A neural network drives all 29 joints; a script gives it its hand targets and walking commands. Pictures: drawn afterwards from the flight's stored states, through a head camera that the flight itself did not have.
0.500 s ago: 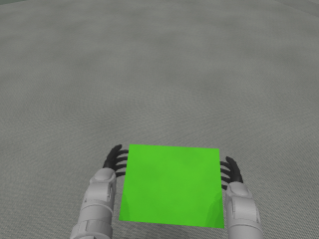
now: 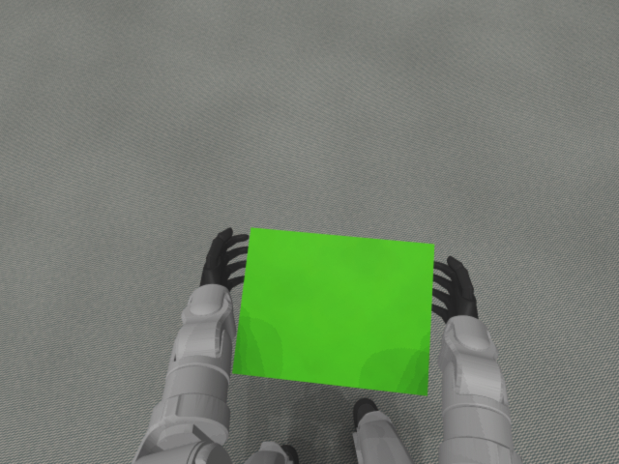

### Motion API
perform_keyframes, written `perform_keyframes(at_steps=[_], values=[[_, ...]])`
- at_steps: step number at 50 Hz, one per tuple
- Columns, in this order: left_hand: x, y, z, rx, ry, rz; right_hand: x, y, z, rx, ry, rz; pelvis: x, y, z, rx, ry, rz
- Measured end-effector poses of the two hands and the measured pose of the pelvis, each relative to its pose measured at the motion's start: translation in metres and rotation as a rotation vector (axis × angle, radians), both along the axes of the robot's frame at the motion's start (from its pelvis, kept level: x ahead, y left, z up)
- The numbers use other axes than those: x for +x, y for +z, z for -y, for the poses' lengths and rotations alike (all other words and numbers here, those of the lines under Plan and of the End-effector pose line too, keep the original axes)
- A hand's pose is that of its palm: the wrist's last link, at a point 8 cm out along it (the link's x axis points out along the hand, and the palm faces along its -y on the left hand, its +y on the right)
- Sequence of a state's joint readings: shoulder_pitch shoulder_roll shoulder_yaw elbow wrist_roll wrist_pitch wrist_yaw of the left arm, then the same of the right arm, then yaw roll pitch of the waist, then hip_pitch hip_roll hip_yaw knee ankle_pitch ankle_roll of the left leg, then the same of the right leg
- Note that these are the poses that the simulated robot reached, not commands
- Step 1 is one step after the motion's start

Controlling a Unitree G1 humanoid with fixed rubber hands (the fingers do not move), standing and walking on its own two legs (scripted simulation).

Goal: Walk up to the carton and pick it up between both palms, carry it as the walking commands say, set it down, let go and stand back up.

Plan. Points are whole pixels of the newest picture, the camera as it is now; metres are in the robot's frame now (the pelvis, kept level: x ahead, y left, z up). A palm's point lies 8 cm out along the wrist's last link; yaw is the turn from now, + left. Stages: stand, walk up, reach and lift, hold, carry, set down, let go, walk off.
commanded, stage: set down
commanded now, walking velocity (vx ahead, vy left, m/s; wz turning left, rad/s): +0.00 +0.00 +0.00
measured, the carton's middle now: (333, 306) +0.35 -0.06 -0.15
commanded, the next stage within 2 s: none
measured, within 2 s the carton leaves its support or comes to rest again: neither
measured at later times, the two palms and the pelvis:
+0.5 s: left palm (240, 293) +0.39 +0.09 -0.14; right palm (447, 312) +0.32 -0.23 -0.16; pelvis +0.00 -0.01 -0.06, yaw +2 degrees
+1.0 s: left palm (251, 295) +0.41 +0.08 -0.22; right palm (432, 312) +0.34 -0.24 -0.24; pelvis -0.02 -0.01 -0.14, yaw +3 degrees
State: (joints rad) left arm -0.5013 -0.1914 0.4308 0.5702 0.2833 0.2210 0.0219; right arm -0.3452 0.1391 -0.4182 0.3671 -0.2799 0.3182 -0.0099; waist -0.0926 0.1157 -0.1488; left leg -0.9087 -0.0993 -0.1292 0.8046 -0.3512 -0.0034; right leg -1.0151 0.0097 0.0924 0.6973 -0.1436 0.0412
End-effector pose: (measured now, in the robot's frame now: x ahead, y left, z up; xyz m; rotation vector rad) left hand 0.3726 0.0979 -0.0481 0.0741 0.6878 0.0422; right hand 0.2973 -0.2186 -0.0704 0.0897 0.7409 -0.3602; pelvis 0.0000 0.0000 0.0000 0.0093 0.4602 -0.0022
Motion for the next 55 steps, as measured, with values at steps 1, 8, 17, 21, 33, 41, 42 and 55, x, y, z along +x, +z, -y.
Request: perform_keyframes(at_steps=[1,8,17,21,33,41,42,55], values=[[0.001,-0.002,0.000,-0.003,0.004,0.000,0.002,-0.003,0.000,-0.002,0.001,0.000,0.001,-0.002,-0.002,0.000,0.002,-0.012],[0.006,-0.026,0.013,-0.043,0.001,-0.011,0.006,-0.016,0.014,-0.032,0.003,-0.015,0.007,-0.014,-0.005,0.005,-0.001,-0.098],[0.009,-0.068,0.016,-0.044,0.027,-0.020,0.014,-0.051,0.019,-0.025,0.022,-0.026,0.006,-0.036,0.004,0.017,-0.002,-0.219],[0.012,-0.082,0.013,-0.034,0.043,-0.009,0.020,-0.070,0.015,-0.011,0.032,-0.016,0.003,-0.048,0.008,0.020,0.005,-0.262],[0.026,-0.111,0.018,-0.038,0.026,0.006,0.033,-0.106,0.021,-0.006,0.023,-0.004,-0.009,-0.085,0.015,0.030,0.013,-0.311],[0.035,-0.137,0.020,-0.029,0.007,-0.005,0.042,-0.135,0.024,-0.001,0.021,-0.017,-0.016,-0.110,0.015,0.034,0.010,-0.340],[0.036,-0.141,0.020,-0.028,0.008,-0.006,0.043,-0.139,0.023,-0.001,0.023,-0.019,-0.017,-0.113,0.015,0.034,0.010,-0.346],[0.039,-0.196,0.015,-0.041,0.033,-0.010,0.048,-0.190,0.019,-0.025,0.050,-0.032,-0.027,-0.152,0.012,0.028,0.036,-0.414]])
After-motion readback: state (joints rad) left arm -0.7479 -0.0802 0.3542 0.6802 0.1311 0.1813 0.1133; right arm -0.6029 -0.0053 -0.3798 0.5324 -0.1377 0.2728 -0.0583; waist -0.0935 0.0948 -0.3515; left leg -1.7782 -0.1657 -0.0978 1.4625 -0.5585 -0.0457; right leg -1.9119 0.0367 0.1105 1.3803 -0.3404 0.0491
